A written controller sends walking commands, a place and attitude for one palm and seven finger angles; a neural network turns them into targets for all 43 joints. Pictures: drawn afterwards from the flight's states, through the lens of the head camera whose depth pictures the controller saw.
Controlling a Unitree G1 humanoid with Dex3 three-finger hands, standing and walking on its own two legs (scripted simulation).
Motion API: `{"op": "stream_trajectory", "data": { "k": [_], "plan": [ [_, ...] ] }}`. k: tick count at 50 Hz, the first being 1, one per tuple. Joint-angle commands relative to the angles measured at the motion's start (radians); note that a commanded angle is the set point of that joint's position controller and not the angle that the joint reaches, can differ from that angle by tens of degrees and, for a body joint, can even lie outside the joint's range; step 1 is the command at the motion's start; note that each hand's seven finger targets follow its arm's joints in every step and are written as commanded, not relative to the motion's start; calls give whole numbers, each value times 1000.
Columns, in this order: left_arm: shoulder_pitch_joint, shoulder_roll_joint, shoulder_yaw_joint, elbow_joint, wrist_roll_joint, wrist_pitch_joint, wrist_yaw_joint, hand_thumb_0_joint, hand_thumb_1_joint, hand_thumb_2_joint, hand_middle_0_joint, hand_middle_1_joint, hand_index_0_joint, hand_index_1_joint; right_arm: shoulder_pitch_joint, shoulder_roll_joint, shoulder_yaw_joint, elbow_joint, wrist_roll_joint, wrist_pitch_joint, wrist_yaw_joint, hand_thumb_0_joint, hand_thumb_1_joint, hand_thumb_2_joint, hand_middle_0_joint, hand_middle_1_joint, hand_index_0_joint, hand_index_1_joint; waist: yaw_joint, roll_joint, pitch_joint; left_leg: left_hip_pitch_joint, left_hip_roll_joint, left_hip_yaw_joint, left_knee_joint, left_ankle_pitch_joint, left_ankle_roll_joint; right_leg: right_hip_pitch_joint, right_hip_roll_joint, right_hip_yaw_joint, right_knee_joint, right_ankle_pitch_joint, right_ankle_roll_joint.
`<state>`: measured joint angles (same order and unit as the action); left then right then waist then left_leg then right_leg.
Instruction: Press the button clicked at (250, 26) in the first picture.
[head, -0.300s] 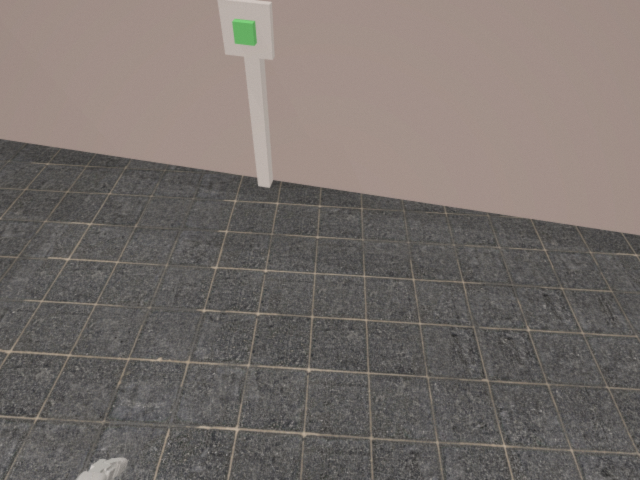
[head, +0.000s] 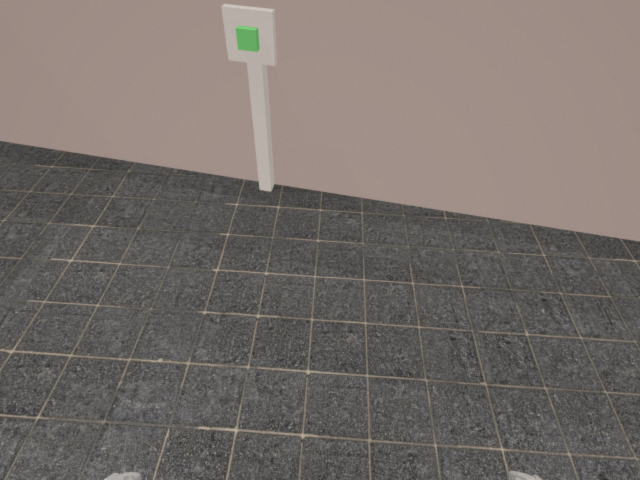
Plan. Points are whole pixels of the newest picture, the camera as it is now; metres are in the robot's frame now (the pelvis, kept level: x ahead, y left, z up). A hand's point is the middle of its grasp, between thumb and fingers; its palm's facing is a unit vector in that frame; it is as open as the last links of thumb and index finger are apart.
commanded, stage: stand and wait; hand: left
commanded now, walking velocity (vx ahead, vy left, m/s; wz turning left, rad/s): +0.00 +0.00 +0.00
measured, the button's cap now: (248, 38) +1.48 +0.34 -0.04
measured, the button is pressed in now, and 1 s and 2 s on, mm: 0 0 0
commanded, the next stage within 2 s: look at it before walking up in 0.66 s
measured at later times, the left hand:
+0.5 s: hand out of the picture +0.06 +0.24 -0.15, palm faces -0.03 -0.94 -0.34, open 7.4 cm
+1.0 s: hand out of the picture +0.06 +0.23 -0.15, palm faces -0.03 -0.94 -0.33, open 7.4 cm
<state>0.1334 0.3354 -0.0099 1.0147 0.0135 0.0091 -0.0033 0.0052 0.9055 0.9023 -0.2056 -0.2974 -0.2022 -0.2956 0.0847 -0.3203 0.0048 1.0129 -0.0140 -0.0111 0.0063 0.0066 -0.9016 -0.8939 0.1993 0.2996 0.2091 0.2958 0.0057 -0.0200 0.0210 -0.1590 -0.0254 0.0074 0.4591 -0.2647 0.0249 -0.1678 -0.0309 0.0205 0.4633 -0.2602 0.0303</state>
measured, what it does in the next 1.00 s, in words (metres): stands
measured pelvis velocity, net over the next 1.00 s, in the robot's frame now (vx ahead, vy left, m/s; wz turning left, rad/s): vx -0.01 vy -0.02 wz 0.00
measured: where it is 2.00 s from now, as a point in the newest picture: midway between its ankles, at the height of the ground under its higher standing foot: outside the picture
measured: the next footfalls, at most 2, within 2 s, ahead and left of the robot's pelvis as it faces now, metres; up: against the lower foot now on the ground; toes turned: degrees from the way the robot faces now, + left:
left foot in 1.70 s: +0.10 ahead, +0.14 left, +0.00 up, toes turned +16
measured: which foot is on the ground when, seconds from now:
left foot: down 0.00-1.00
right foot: down 0.00-1.00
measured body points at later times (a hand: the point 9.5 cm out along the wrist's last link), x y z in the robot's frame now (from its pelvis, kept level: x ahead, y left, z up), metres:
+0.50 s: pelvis -0.02 -0.01 +0.00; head -0.02 -0.01 +0.45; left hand +0.06 +0.29 -0.13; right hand +0.05 -0.31 -0.13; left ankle -0.01 +0.10 -0.74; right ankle -0.01 -0.14 -0.74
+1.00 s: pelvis -0.01 -0.02 +0.01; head -0.01 -0.01 +0.46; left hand +0.06 +0.28 -0.13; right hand +0.06 -0.32 -0.13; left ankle -0.01 +0.10 -0.74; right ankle -0.01 -0.14 -0.74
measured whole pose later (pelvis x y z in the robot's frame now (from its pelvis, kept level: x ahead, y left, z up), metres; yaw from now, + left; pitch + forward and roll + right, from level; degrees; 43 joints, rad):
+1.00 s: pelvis -0.01 -0.02 +0.01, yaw +0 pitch -2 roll +0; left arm 0.13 0.34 0.00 1.09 0.01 0.00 -0.01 0.00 0.91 0.90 -0.21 -0.30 -0.20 -0.30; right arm 0.12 -0.34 0.00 1.12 -0.01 -0.01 0.01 0.01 -0.90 -0.89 0.20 0.30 0.21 0.30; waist 0.00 -0.01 0.04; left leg -0.15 0.00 0.00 0.38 -0.20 0.00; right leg -0.16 -0.01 0.01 0.39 -0.20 0.01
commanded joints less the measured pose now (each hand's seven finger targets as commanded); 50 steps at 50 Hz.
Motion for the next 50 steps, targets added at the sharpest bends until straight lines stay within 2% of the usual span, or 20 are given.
{"op": "stream_trajectory", "data": {
  "k": [1, 15, 23, 26, 32, 39, 40, 50],
  "plan": [
    [-47, 205, 46, -67, -1, -28, 17, 0, 900, 900, -200, -300, -200, -300, -55, -222, -55, -57, 1, -24, -19, 0, -900, -900, 200, 300, 200, 300, -6, 35, -64, 9, 130, -101, -94, 219, 20, 12, -83, 59, -68, 186, -53],
    [-39, 213, 44, -14, -3, -33, 15, 0, 900, 900, -200, -300, -200, -300, -31, -229, -49, 6, 6, -22, -17, 0, -900, -900, 200, 300, 200, 300, -6, 16, -51, 8, 136, -113, -132, 146, 13, 19, -88, 78, -118, 132, -57],
    [-41, 214, 43, 0, -1, -30, 13, 0, 900, 900, -200, -300, -200, -300, -22, -232, -46, 28, 4, -21, -15, 0, -900, -900, 200, 300, 200, 300, -4, 23, -11, -23, 135, -123, -160, 72, 11, -2, -86, 88, -145, 50, -57],
    [-38, 215, 44, 1, -1, -33, 13, 0, 900, 900, -200, -300, -200, -300, -15, -230, -46, 30, 4, -20, -14, 0, -900, -900, 200, 300, 200, 300, -7, 9, -29, -5, 133, -118, -149, 83, 9, -9, -91, 96, -152, 44, -59],
    [-44, 216, 43, 2, -2, -37, 14, 0, 900, 900, -200, -300, -200, -300, -12, -228, -45, 37, 4, -21, -14, 0, -900, -900, 200, 300, 200, 300, -8, 5, -36, 4, 136, -114, -142, 124, 5, -3, -93, 98, -152, 84, -61],
    [-43, 213, 43, 4, -2, -34, 13, 0, 900, 900, -200, -300, -200, -300, -14, -230, -44, 39, 4, -21, -14, 0, -900, -900, 200, 300, 200, 300, -7, 33, -25, -4, 137, -119, -155, 103, 5, -7, -87, 96, -154, 65, -59],
    [-38, 216, 43, 4, -1, -35, 13, 0, 900, 900, -200, -300, -200, -300, -15, -229, -45, 38, 5, -20, -14, 0, -900, -900, 200, 300, 200, 300, -5, 23, -30, 0, 137, -118, -148, 108, 6, -6, -88, 95, -155, 71, -59],
    [-38, 214, 44, 8, -2, -39, 15, 0, 900, 900, -200, -300, -200, -300, -20, -230, -43, 38, 7, -23, -17, 0, -900, -900, 200, 300, 200, 300, -6, 20, -69, 39, 145, -107, -134, 212, 3, 27, -91, 85, -133, 206, -60]
  ]
}}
